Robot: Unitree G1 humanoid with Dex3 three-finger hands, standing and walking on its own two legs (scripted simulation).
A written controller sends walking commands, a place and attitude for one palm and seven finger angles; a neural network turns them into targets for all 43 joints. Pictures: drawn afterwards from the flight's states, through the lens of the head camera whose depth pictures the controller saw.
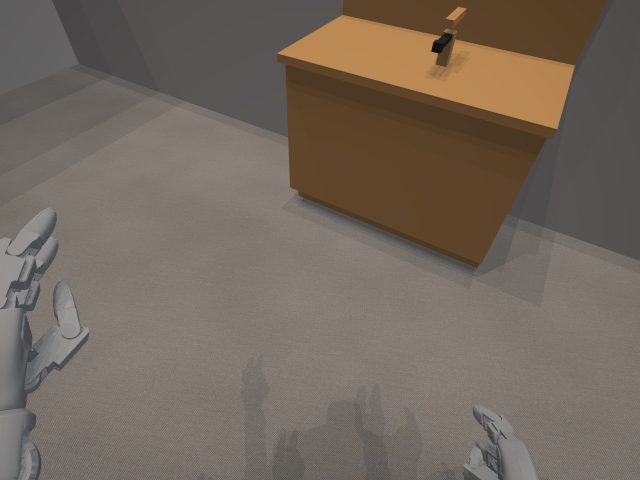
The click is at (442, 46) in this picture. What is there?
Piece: tap's lever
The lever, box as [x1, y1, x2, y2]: [431, 40, 444, 53]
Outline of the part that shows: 435,40 433,42 431,51 439,53 442,50 444,41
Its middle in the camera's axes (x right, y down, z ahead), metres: +0.35 -0.58 +1.17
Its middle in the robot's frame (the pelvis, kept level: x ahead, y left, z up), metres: +1.29 -0.28 +0.03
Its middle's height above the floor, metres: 0.81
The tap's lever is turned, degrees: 0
